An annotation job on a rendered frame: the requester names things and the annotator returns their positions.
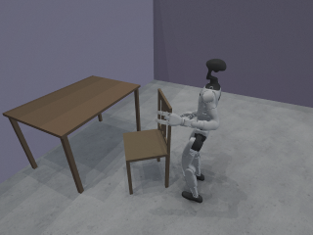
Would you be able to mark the left robot foot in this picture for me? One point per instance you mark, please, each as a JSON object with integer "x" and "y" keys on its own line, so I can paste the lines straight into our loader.
{"x": 189, "y": 196}

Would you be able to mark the table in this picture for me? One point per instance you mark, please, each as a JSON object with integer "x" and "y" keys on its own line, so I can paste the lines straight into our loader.
{"x": 63, "y": 111}

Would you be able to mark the robot left shin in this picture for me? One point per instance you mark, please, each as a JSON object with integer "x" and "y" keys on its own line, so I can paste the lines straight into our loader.
{"x": 191, "y": 180}

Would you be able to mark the robot right hand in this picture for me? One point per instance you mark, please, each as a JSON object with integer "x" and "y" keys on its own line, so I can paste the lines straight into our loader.
{"x": 187, "y": 114}

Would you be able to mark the chair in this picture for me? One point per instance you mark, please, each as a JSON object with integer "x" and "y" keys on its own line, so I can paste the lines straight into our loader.
{"x": 149, "y": 144}

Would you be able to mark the robot left upper arm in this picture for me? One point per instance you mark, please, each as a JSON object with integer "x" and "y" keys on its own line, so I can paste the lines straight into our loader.
{"x": 209, "y": 100}

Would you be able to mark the robot right forearm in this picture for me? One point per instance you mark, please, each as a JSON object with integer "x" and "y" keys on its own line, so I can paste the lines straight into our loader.
{"x": 195, "y": 113}

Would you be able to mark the robot left hand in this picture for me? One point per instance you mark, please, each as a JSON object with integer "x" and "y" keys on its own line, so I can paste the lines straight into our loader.
{"x": 172, "y": 119}

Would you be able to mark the robot left forearm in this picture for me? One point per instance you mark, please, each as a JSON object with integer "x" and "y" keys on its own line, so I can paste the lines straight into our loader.
{"x": 199, "y": 124}

